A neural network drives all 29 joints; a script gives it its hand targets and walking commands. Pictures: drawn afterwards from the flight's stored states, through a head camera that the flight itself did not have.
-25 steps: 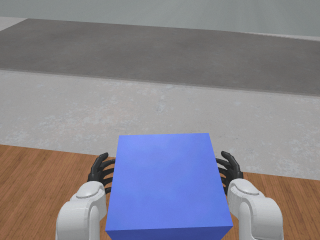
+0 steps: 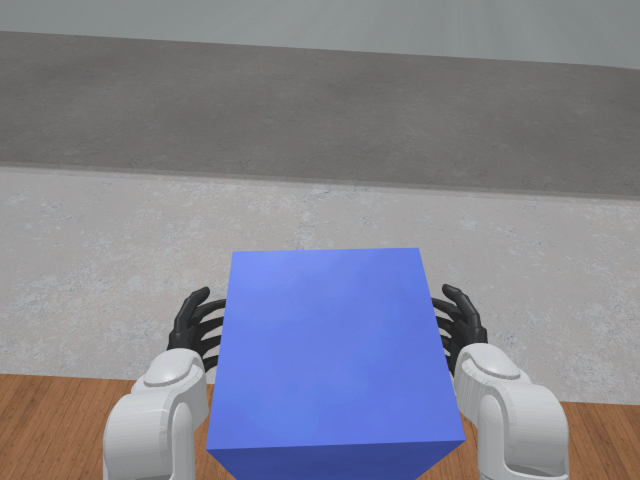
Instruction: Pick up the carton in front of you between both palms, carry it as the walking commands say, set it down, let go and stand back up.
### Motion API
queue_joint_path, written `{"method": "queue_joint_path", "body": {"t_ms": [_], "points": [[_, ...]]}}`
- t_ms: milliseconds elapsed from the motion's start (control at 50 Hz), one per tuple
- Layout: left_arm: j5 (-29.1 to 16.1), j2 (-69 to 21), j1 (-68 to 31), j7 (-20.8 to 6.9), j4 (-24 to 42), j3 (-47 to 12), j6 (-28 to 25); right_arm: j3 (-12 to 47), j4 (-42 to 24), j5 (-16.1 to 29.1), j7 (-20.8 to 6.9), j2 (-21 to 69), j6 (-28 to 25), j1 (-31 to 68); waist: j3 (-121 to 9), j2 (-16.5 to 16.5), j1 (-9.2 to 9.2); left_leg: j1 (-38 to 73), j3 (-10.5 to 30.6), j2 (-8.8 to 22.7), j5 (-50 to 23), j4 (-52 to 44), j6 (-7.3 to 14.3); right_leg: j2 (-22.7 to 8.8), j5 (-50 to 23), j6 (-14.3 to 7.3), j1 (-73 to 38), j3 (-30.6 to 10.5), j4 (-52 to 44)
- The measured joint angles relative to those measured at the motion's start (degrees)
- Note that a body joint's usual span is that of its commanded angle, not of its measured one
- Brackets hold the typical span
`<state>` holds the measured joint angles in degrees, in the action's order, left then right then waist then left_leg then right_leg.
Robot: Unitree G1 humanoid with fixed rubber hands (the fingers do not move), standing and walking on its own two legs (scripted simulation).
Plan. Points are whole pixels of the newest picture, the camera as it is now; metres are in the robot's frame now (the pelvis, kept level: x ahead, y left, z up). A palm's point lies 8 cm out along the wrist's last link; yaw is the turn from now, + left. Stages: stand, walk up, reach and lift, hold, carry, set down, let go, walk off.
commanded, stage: carry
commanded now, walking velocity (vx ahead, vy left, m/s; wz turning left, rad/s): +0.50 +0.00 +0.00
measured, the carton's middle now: (327, 377) +0.26 -0.01 +0.03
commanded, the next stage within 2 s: none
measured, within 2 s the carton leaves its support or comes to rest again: neither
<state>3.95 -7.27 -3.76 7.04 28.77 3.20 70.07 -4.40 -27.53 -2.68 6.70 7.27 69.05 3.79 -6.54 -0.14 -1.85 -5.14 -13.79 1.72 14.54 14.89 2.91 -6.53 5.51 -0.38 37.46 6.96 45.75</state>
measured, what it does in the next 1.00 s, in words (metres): walks ahead: right foot, then left foot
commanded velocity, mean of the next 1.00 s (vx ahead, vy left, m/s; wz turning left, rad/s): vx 0.50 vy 0.00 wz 0.00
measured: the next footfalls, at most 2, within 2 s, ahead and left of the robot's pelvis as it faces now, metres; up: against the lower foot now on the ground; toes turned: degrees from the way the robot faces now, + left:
right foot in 0.18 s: +0.33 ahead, -0.10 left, +0.00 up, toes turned -8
left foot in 0.66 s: +0.59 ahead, +0.06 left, +0.00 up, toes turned +7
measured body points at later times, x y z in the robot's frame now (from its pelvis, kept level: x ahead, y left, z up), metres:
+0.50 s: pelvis +0.32 -0.04 -0.01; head +0.37 -0.05 +0.43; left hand +0.66 +0.13 +0.07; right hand +0.68 -0.18 +0.07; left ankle +0.39 +0.10 -0.67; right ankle +0.29 -0.10 -0.75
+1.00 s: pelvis +0.65 -0.02 -0.03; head +0.71 -0.01 +0.42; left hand +1.01 +0.13 +0.07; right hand +1.01 -0.18 +0.08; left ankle +0.55 +0.06 -0.75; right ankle +0.79 -0.15 -0.73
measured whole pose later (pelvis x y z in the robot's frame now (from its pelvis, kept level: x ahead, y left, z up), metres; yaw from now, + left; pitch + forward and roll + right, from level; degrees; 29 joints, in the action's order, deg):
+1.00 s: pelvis +0.65 -0.02 -0.03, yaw +1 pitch +6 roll +0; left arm 3.5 -6.5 -26.0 8.0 14.4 14.2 64.0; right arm -11.5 -7.6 -0.2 8.7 5.3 61.6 29.4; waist 0.2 -1.5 -4.9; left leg -13.5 -6.6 -1.4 25.7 32.9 3.4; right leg -2.6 -5.3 -2.5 38.0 0.8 36.7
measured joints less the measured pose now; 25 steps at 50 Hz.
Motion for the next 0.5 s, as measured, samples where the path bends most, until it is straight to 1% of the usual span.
{"method": "queue_joint_path", "body": {"t_ms": [40,100,140,160,180,200,220,240,260,280,300,340,380,440,500], "points": [[0.1,0.0,-1.4,0.0,-0.3,0.8,0.0,-0.4,0.9,0.0,0.0,0.0,-0.1,1.9,0.0,-0.3,0.44,2.8,0.2,0.0,2.2,-0.2,-0.8,0.5,-1.6,-0.4,0.2,0.9,-4.4],[0.1,-0.2,-4.3,0.0,-2.0,2.5,0.1,-1.4,3.2,-0.2,0.0,0.3,-0.1,5.2,0.1,-0.4,1.02,6.7,0.6,-0.1,6.6,0.9,-2.2,1.6,-3.1,-1.7,-0.6,2.5,-9.4],[-0.2,-0.1,-6.5,0.1,-4.0,3.5,0.1,-2.2,5.0,-0.6,0.1,0.4,-0.1,7.4,0.4,0.0,1.13,9.0,1.2,0.3,10.4,3.1,-3.4,2.8,-3.3,-2.7,-2.6,3.6,-12.1],[-0.3,0.1,-7.9,0.1,-5.4,3.9,-0.1,-2.6,5.9,-0.8,0.1,0.3,0.0,8.4,0.7,0.5,1.37,9.7,1.6,0.8,12.9,5.7,-3.9,3.7,-2.6,-3.1,-4.4,4.5,-13.7],[-0.5,0.4,-9.6,0.1,-7.2,4.2,-0.2,-3.0,6.9,-1.0,0.2,0.0,0.0,9.5,1.0,0.5,1.77,9.4,2.1,1.4,15.7,10.7,-4.2,4.4,-1.6,-3.5,-6.7,5.1,-15.1],[-0.5,0.3,-11.2,0.2,-9.6,4.4,-0.9,-3.3,8.4,-0.9,0.3,-1.0,-0.1,10.8,1.5,1.7,2.78,7.0,2.7,3.1,16.4,18.8,-3.9,5.1,-0.7,-4.8,-6.6,5.6,-12.5],[-0.4,0.3,-12.9,0.4,-12.2,4.5,-1.6,-3.7,10.2,-0.6,0.3,-2.0,-0.3,12.0,2.2,2.2,3.82,2.7,5.3,3.4,15.4,29.7,-3.4,5.5,1.8,-5.7,-6.0,5.8,-9.3],[-0.4,0.4,-14.3,0.6,-14.4,4.6,-2.0,-4.0,11.9,-0.3,0.4,-2.8,-0.5,13.1,3.1,2.2,4.44,-2.4,8.5,2.6,14.6,40.7,-2.8,5.5,4.1,-6.3,-6.2,5.8,-7.7],[-0.5,0.5,-15.1,0.8,-16.0,4.8,-2.2,-4.4,13.4,-0.1,0.5,-3.1,-0.5,13.9,4.0,2.0,4.83,-7.5,10.7,1.6,13.4,49.9,-2.1,5.5,5.6,-6.6,-7.0,5.8,-7.7],[-0.7,0.6,-15.6,0.9,-17.1,5.1,-2.5,-4.8,14.5,-0.1,0.5,-3.0,-0.6,14.7,4.9,1.8,5.06,-12.1,11.9,0.8,11.9,56.3,-1.3,5.6,6.2,-6.3,-8.2,5.7,-8.5],[-1.0,0.8,-15.8,1.0,-17.8,5.4,-2.9,-5.4,15.4,-0.4,0.6,-2.4,-0.9,15.4,5.7,1.6,5.14,-16.3,12.5,0.6,10.1,60.1,-0.6,5.7,6.4,-6.1,-9.5,5.7,-9.8],[-1.5,0.9,-16.6,1.0,-18.9,6.5,-4.2,-6.6,16.7,-1.1,0.7,-1.2,-2.0,16.8,7.0,1.3,5.05,-23.4,12.7,0.8,7.0,61.7,0.2,6.0,7.0,-6.2,-12.2,5.5,-12.4],[-2.1,1.0,-17.9,1.0,-20.0,7.6,-5.8,-7.4,17.6,-1.6,0.6,-0.4,-3.7,18.1,7.8,0.9,4.89,-29.1,12.5,1.3,5.0,60.1,0.5,6.2,7.9,-6.2,-14.6,5.2,-14.3],[-2.6,1.4,-20.4,1.0,-22.0,8.6,-8.2,-8.0,19.3,-1.8,0.6,-0.6,-6.1,20.2,7.7,0.6,4.41,-35.3,11.9,2.3,2.4,54.8,0.2,6.5,9.9,-5.9,-17.9,4.6,-16.2],[-2.5,1.8,-23.0,1.0,-24.1,8.8,-9.5,-8.4,21.0,-1.5,0.6,-1.5,-7.5,22.2,7.1,0.5,4.02,-38.0,11.0,2.9,-1.1,46.3,-0.1,6.9,12.6,-5.3,-21.5,4.0,-17.3]]}}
